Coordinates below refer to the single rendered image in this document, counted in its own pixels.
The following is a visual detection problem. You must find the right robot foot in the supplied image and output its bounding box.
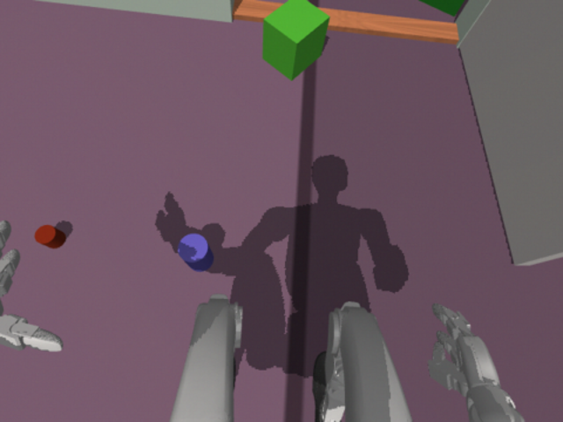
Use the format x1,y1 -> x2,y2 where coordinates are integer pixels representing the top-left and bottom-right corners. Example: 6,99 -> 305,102
312,351 -> 341,422

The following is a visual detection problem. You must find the right robot arm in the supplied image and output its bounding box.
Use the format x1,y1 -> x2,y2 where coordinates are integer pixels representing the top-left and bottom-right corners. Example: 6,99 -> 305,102
466,385 -> 525,422

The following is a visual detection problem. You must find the left robot hand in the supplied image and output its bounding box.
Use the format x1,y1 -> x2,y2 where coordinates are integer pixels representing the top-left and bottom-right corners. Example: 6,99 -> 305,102
0,221 -> 63,352

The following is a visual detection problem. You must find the right robot hand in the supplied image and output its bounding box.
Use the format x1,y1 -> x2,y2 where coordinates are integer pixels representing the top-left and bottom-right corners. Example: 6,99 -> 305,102
428,303 -> 501,397

